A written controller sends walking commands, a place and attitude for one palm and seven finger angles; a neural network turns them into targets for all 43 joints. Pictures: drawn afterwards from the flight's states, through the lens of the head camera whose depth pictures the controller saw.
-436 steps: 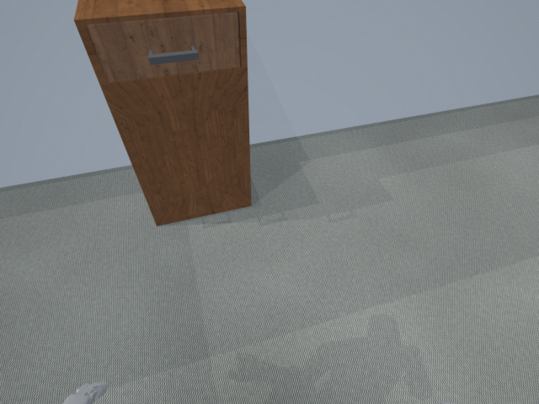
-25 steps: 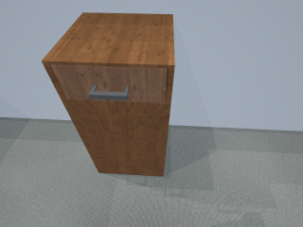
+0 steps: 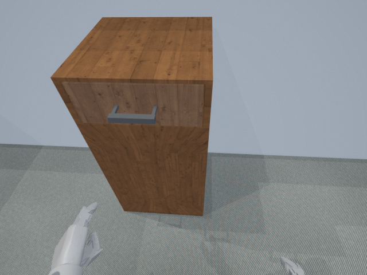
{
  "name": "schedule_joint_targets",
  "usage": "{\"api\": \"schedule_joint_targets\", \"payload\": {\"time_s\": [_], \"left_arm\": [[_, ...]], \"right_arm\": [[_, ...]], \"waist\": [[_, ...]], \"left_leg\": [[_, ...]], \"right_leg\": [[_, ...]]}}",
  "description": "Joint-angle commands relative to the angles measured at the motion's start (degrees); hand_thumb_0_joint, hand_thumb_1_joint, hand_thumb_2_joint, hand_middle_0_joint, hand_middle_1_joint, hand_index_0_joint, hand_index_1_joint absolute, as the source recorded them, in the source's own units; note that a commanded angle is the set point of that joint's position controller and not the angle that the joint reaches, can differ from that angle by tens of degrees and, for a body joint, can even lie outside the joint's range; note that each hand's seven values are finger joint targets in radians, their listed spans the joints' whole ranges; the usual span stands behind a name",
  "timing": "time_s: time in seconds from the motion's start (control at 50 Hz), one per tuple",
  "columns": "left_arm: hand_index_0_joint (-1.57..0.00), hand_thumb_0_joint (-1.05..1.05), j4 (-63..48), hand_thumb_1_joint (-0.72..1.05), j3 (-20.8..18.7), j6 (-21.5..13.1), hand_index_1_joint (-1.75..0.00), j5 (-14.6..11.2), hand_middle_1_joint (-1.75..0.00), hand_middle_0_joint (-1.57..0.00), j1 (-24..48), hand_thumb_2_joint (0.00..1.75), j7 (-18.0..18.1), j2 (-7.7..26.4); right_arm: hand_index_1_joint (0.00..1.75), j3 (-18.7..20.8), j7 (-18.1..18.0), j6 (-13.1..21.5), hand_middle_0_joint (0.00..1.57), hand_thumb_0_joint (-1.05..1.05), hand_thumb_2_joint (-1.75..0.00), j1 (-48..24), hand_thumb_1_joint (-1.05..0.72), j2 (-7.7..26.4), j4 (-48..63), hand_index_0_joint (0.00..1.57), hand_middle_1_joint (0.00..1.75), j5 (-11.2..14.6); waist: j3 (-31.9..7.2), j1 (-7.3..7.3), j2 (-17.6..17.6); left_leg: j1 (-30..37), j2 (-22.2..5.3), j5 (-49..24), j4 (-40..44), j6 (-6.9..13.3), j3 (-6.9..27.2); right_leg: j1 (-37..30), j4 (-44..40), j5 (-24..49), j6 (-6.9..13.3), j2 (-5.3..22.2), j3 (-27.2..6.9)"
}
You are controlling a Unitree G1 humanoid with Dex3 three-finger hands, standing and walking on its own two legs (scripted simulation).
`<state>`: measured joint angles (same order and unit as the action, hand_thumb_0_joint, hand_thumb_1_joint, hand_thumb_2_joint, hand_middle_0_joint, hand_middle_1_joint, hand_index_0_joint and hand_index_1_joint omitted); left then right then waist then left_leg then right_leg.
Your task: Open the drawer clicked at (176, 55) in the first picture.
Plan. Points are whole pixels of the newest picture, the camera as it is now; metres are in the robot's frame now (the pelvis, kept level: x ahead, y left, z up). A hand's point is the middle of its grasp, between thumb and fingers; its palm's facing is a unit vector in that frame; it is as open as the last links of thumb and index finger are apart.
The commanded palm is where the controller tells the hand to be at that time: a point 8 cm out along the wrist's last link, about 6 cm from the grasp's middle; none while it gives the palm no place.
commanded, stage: raise the hand with hooked fingers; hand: left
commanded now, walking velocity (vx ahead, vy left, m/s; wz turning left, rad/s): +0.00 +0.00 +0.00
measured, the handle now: (133, 113) +0.54 +0.18 +0.04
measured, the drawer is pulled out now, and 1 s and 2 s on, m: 0.00 0.00 0.00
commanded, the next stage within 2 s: move the hooked fingers above the handle in 1.72 s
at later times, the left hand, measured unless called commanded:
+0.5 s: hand (90, 218) +0.23 +0.21 +0.03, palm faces +0.16 -0.03 -0.99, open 10.1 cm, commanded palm +0.19 +0.21 +0.07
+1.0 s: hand (85, 168) +0.31 +0.23 +0.09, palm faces +0.16 -0.11 -0.98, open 13.0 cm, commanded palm +0.28 +0.22 +0.16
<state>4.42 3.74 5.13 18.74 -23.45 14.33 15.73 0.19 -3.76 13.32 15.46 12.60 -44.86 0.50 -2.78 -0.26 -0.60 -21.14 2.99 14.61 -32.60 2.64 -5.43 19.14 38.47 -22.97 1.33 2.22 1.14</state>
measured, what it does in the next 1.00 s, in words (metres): stands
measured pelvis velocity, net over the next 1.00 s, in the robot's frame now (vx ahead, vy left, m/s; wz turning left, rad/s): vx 0.02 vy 0.00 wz -0.09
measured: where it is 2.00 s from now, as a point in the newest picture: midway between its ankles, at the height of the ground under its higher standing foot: outside the picture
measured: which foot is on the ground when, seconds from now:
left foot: down 0.00-1.00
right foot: down 0.00-1.00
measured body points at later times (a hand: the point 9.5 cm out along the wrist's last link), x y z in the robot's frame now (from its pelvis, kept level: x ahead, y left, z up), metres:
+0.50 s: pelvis -0.01 -0.05 -0.03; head +0.03 -0.09 +0.42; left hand +0.21 +0.21 +0.08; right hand +0.24 -0.25 -0.12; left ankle +0.02 +0.09 -0.72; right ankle -0.03 -0.10 -0.72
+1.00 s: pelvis +0.02 +0.00 +0.00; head +0.02 -0.04 +0.45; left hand +0.30 +0.23 +0.15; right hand +0.20 -0.26 -0.10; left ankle +0.03 +0.11 -0.72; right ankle -0.03 -0.10 -0.72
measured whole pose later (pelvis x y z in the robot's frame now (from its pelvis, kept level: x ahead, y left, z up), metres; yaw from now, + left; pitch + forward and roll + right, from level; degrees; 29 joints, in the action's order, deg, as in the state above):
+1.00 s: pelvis +0.02 +0.00 +0.00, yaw -5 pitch +4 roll +1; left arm -5.9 1.2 8.9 51.3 -7.4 11.6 25.2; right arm 2.9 -1.8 -7.0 5.7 16.0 -35.7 0.1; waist -4.6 4.1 -4.5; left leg -21.8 3.9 18.0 -35.6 1.3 2.5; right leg 19.5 37.9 -22.7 1.1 -1.4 -3.1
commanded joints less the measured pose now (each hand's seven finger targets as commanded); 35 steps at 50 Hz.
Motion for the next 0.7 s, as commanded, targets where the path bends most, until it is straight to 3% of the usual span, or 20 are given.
{"api": "schedule_joint_targets", "payload": {"time_s": [0.0,0.02,0.04,0.06,0.1,0.12,0.16,0.18,0.2,0.24,0.26,0.28,0.36,0.42,0.48,0.52,0.56,0.58,0.6,0.68], "left_arm": [[-0.22,0.0,-4.12,0.67,0.81,-0.08,-0.45,19.58,-0.45,-0.22,-12.66,0.8,4.84,3.1],[-0.22,0.0,1.01,0.64,1.26,-0.2,-0.47,24.12,-0.47,-0.22,-16.56,0.79,5.29,1.48],[-0.22,0.0,2.01,0.62,3.78,-0.9,-0.48,27.57,-0.48,-0.22,-17.01,0.78,5.09,-1.18],[-0.22,0.0,1.8,0.6,2.51,-2.1,-0.5,30.74,-0.5,-0.22,-17.13,0.77,4.95,-0.15],[-0.22,0.0,-3.72,0.55,-1.68,-4.68,-0.53,35.52,-0.53,-0.22,-14.31,0.75,5.92,5.95],[-0.23,0.0,-7.45,0.53,-3.22,-5.56,-0.54,37.48,-0.54,-0.23,-11.07,0.74,6.8,8.7],[-0.23,0.0,-14.76,0.48,-8.2,-7.05,-0.57,40.87,-0.57,-0.23,-3.65,0.72,9.24,14.72],[-0.23,0.0,-19.07,0.46,-9.65,-7.51,-0.58,41.95,-0.58,-0.23,0.95,0.71,10.86,16.66],[-0.23,0.0,-20.64,0.43,-10.67,-8.11,-0.6,42.51,-0.6,-0.23,3.96,0.7,12.28,17.64],[-0.24,0.0,-26.99,0.39,-11.16,-10.52,-0.63,41.96,-0.63,-0.24,14.2,0.68,14.12,19.22],[-0.24,0.0,-29.22,0.36,-11.09,-11.61,-0.64,41.4,-0.64,-0.24,18.9,0.67,14.79,20.2],[-0.24,0.0,-28.18,0.34,-10.43,-12.57,-0.66,40.26,-0.66,-0.24,18.07,0.66,15.1,18.86],[-0.25,0.0,-22.48,0.25,-8.53,-14.81,-0.72,38.17,-0.72,-0.25,18.92,0.62,13.68,16.99],[-0.25,0.0,-13.33,0.18,-8.57,-10.25,-0.76,37.54,-0.76,-0.25,14.77,0.59,10.02,17.59],[-0.26,0.0,-11.61,0.11,-9.34,-3.45,-0.81,34.82,-0.81,-0.26,6.57,0.56,4.19,18.36],[-0.26,0.0,-14.96,0.06,-11.14,-1.93,-0.84,33.42,-0.84,-0.26,4.92,0.54,1.15,21.14],[-0.26,0.0,-17.82,0.01,-13.77,-2.5,-0.87,32.86,-0.87,-0.26,3.58,0.52,-0.58,23.39],[-0.27,0.0,-19.56,-0.01,-13.08,-3.27,-0.88,32.53,-0.88,-0.27,3.79,0.51,-0.91,22.29],[-0.27,0.0,-21.75,-0.03,-14.22,-4.47,-0.9,32.59,-0.9,-0.27,4.61,0.5,-0.75,23.0],[-0.27,0.0,-26.93,-0.13,-17.15,-8.89,-0.96,33.54,-0.96,-0.27,10.69,0.46,3.64,24.17]], "right_arm": [[0.3,3.0,1.43,-2.37,0.2,0.0,-0.9,-10.34,-0.9,8.22,15.55,0.2,0.3,-2.21],[0.3,3.3,2.08,-5.07,0.2,0.0,-0.9,-11.51,-0.9,7.8,15.76,0.2,0.3,-2.42],[0.3,3.38,2.89,-7.33,0.2,0.0,-0.9,-12.77,-0.9,7.97,17.1,0.2,0.3,-2.41],[0.3,3.71,3.65,-9.08,0.2,0.0,-0.9,-14.05,-0.9,7.71,18.29,0.2,0.3,-1.91],[0.3,3.27,4.52,-11.55,0.2,0.0,-0.9,-16.5,-0.9,7.39,20.79,0.2,0.3,-1.79],[0.3,2.95,4.66,-12.4,0.2,0.0,-0.9,-17.1,-0.9,7.35,21.91,0.2,0.3,-2.21],[0.3,3.12,4.4,-13.79,0.2,0.0,-0.9,-16.62,-0.9,6.79,22.5,0.2,0.3,-3.16],[0.3,3.24,4.06,-14.35,0.2,0.0,-0.9,-16.84,-0.9,6.58,23.57,0.2,0.3,-4.06],[0.3,3.11,3.71,-14.7,0.2,0.0,-0.9,-16.31,-0.9,5.88,23.38,0.2,0.3,-4.51],[0.3,3.14,3.06,-15.0,0.2,0.0,-0.9,-16.55,-0.9,5.54,22.63,0.2,0.3,-5.15],[0.3,2.91,2.72,-14.75,0.2,0.0,-0.9,-15.93,-0.9,5.4,21.86,0.2,0.3,-5.53],[0.3,3.14,2.26,-14.38,0.2,0.0,-0.9,-15.96,-0.9,5.54,21.29,0.2,0.3,-5.38],[0.3,2.85,2.48,-13.62,0.2,0.0,-0.9,-16.6,-0.9,5.94,20.29,0.2,0.3,-5.56],[0.3,2.3,2.6,-15.04,0.2,0.0,-0.9,-17.34,-0.9,6.18,19.81,0.2,0.3,-4.52],[0.3,1.59,2.87,-16.83,0.2,0.0,-0.9,-17.68,-0.9,6.68,20.65,0.2,0.3,-2.27],[0.3,0.95,2.72,-17.07,0.2,0.0,-0.9,-18.06,-0.9,6.79,21.05,0.2,0.3,-2.08],[0.3,0.52,2.44,-16.84,0.2,0.0,-0.9,-18.32,-0.9,7.04,21.07,0.2,0.3,-2.28],[0.3,0.32,2.24,-16.72,0.2,0.0,-0.9,-18.47,-0.9,6.67,20.95,0.2,0.3,-2.36],[0.3,0.49,2.05,-16.5,0.2,0.0,-0.9,-18.07,-0.9,6.81,20.78,0.2,0.3,-2.55],[0.3,1.19,1.19,-14.78,0.2,0.0,-0.9,-18.12,-0.9,6.32,20.7,0.2,0.3,-3.17]], "waist": [[-1.12,3.49,9.09],[2.11,4.15,16.59],[2.94,4.66,20.27],[2.12,6.25,21.02],[-2.82,8.63,16.68],[-4.6,8.95,12.9],[-10.07,9.02,5.55],[-13.1,8.48,-0.43],[-15.54,7.71,-3.68],[-18.5,4.88,-7.54],[-17.52,2.96,-5.97],[-16.47,2.26,-6.66],[-10.84,0.01,-0.04],[-9.2,1.94,5.0],[-15.28,5.27,7.5],[-16.02,6.14,6.91],[-16.42,6.34,7.59],[-14.6,6.19,8.08],[-14.55,6.26,6.24],[-13.17,5.89,2.24]], "left_leg": [[-1.68,-3.07,-6.71,-0.75,-1.71,6.2],[-6.37,-2.76,-4.76,-2.08,-1.94,5.25],[-8.61,-2.32,-3.04,-2.57,-1.93,4.78],[-9.37,-1.88,-3.26,-2.57,-1.91,4.5],[-10.71,-0.83,-2.96,-3.97,-1.89,3.45],[-10.77,-0.39,-2.6,-4.7,-1.59,3.28],[-9.3,0.55,-2.48,-6.64,-1.12,2.85],[-7.39,0.92,-2.56,-7.88,-0.92,2.87],[-4.84,1.06,-3.57,-9.62,-0.68,3.22],[0.08,1.19,-5.16,-13.84,-0.37,4.2],[0.11,1.22,-4.13,-16.05,-0.19,5.13],[0.12,1.06,-3.41,-16.96,0.05,5.26],[-3.7,1.01,-1.68,-18.6,0.29,6.65],[-8.81,0.87,-1.48,-14.22,0.0,6.12],[-9.12,0.93,-5.55,-9.03,-0.58,5.58],[-8.39,1.08,-7.12,-7.32,-0.72,5.36],[-8.4,1.14,-6.97,-6.78,-0.68,5.64],[-8.58,1.07,-6.02,-5.93,-0.67,5.97],[-7.57,0.99,-6.63,-5.41,-0.58,6.18],[-4.96,1.36,-6.08,-5.24,-0.34,6.8]], "right_leg": [[9.42,-5.85,4.7,2.12,-4.34,-0.45],[11.66,-4.82,3.23,2.05,-4.36,-0.97],[12.02,-4.58,3.19,2.02,-4.01,-2.25],[9.99,-4.8,5.0,2.38,-3.57,-4.38],[7.27,-2.97,6.76,2.36,-2.71,-6.85],[7.15,-2.43,7.78,2.43,-2.45,-7.92],[6.2,-1.52,8.44,2.36,-2.5,-10.01],[7.15,-1.19,8.38,2.53,-2.45,-11.49],[8.01,-0.59,9.34,2.72,-2.46,-12.01],[12.25,-0.7,9.67,2.9,-1.9,-14.48],[15.07,-1.43,7.19,2.64,-1.78,-15.45],[15.24,-2.23,6.9,2.58,-1.68,-15.7],[17.03,-3.52,7.26,1.8,-1.66,-16.01],[9.21,-4.95,14.56,-0.06,-0.7,-15.23],[-3.94,-2.71,30.99,-1.81,0.16,-13.88],[-9.35,-1.32,39.93,-2.92,0.99,-13.03],[-12.28,-0.96,44.81,-3.4,1.5,-13.68],[-11.58,-1.35,44.51,-3.59,1.79,-13.19],[-11.03,-1.65,44.1,-3.34,1.52,-12.77],[-6.81,-3.69,36.03,-2.29,0.85,-12.46]]}}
